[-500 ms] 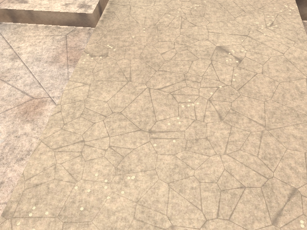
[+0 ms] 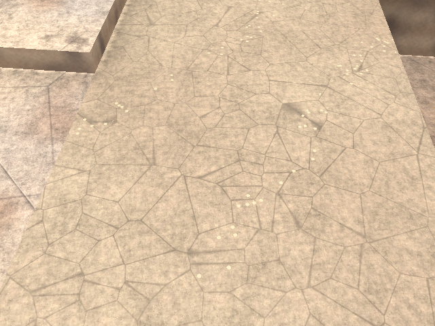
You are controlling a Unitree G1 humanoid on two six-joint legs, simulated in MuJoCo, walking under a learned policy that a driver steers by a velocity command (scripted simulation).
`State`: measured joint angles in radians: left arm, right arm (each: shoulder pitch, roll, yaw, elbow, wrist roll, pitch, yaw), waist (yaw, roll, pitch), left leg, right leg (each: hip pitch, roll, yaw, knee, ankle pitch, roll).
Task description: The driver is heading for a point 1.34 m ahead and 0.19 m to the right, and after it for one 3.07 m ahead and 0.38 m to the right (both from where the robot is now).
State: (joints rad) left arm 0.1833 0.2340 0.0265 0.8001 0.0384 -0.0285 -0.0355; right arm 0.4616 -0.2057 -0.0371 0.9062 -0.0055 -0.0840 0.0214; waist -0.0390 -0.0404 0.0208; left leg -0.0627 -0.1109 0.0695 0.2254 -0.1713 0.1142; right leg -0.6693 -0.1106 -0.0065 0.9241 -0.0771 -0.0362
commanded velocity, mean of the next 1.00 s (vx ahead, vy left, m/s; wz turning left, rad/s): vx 0.50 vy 0.00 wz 0.00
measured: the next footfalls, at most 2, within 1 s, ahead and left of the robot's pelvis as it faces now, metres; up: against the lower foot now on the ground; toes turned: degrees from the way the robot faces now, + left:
right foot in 0.26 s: +0.32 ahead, -0.12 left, +0.00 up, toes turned -3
left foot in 0.82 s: +0.62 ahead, +0.06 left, +0.00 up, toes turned +4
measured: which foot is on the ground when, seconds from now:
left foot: down 0.00-0.28, up 0.30-0.80, down 0.82-1.00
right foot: up 0.00-0.24, down 0.26-0.84, up 0.86-1.00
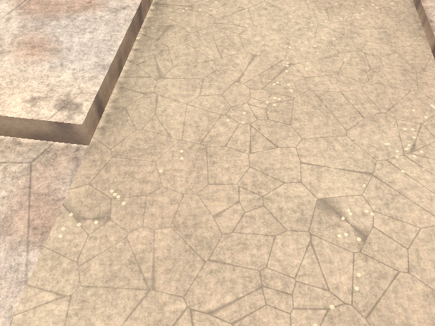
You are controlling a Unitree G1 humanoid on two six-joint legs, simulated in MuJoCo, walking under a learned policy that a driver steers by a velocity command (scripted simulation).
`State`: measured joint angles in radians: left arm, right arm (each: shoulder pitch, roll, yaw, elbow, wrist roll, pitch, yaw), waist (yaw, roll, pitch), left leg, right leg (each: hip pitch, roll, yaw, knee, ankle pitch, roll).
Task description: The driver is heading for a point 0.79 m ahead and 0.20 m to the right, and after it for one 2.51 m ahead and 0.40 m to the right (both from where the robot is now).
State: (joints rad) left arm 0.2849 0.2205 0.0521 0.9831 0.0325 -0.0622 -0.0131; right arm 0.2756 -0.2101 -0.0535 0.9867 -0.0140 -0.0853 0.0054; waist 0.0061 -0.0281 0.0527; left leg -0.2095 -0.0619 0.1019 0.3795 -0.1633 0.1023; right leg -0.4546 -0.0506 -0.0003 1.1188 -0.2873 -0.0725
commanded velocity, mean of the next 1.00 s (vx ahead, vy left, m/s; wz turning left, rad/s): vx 0.50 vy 0.00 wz -0.02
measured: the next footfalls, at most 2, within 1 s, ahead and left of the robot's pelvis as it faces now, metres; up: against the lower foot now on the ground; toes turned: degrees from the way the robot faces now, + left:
right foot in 0.38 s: +0.37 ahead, -0.12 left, +0.00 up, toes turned -4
left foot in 0.94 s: +0.67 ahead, +0.06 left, +0.00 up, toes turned +4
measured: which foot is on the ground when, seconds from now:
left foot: down 0.00-0.38, up 0.40-0.92, down 0.94-1.00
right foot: up 0.00-0.36, down 0.38-0.96, up 0.98-1.00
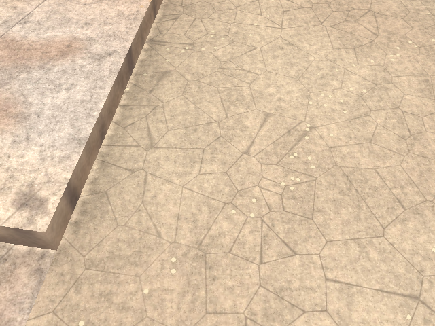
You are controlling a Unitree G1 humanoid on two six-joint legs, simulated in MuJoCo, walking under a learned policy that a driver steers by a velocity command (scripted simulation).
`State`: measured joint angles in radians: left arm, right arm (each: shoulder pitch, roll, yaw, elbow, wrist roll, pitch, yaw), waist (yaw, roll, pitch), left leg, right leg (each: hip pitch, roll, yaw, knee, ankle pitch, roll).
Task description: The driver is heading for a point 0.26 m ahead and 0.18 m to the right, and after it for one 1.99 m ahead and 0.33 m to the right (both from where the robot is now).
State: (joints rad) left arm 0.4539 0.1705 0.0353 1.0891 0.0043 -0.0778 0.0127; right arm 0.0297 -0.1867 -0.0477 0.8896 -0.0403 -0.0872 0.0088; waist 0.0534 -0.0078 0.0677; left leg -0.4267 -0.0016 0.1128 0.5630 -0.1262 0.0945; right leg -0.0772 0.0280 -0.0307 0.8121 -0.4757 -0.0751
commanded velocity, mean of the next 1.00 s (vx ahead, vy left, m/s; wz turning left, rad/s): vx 0.22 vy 0.00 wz -0.42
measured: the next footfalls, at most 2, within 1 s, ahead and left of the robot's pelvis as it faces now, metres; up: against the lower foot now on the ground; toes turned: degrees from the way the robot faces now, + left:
right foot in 0.46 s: +0.32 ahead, -0.14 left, +0.00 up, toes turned -21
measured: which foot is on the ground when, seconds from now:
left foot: down 0.00-0.48, up 0.50-1.00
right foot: up 0.00-0.44, down 0.46-1.00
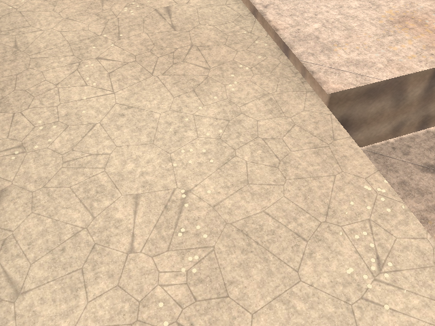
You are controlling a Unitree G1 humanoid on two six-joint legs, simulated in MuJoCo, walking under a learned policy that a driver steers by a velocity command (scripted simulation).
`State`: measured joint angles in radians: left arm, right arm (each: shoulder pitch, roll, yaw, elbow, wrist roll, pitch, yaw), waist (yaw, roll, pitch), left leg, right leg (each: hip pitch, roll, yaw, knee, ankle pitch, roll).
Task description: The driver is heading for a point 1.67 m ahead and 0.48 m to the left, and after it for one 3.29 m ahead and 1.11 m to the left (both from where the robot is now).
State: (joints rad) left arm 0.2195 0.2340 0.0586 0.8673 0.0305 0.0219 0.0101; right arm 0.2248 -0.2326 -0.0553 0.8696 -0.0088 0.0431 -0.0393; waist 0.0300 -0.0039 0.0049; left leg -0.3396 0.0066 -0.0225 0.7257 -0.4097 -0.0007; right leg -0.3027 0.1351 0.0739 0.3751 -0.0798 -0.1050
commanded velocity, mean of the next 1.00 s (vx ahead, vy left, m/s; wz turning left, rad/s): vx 0.15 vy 0.00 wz -0.04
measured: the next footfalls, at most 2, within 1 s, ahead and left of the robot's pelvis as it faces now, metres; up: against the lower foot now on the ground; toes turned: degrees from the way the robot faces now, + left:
left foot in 0.06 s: +0.03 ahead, +0.12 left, +0.00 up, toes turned -1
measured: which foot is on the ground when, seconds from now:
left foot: up 0.00-0.04, down 0.06-0.78, up 0.80-1.00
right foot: down 0.00-1.00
